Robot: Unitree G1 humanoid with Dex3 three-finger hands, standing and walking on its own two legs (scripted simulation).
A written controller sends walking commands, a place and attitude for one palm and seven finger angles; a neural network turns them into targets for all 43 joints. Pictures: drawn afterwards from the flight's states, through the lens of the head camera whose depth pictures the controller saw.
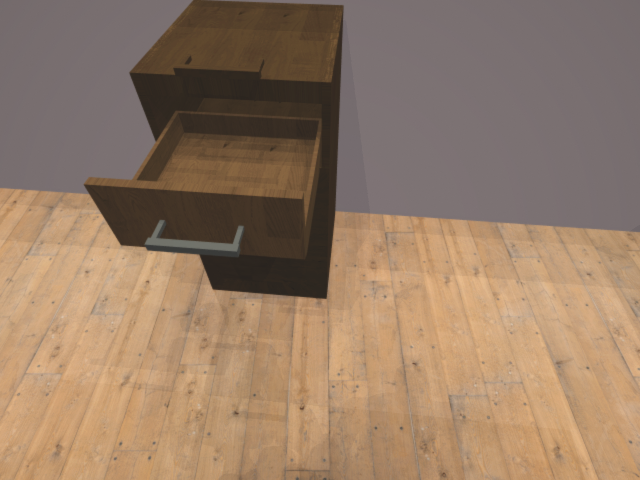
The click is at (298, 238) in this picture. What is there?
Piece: drawer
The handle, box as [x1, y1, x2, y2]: [144, 220, 244, 256]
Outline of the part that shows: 144,244 148,250 238,256 240,250 239,243 244,229 243,226 238,226 232,244 162,239 159,236 165,225 165,221 160,220 151,237 148,237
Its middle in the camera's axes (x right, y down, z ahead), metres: -0.23 +0.00 +0.71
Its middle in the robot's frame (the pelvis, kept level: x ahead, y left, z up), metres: +0.52 +0.26 -0.07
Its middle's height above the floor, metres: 0.71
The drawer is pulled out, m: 0.30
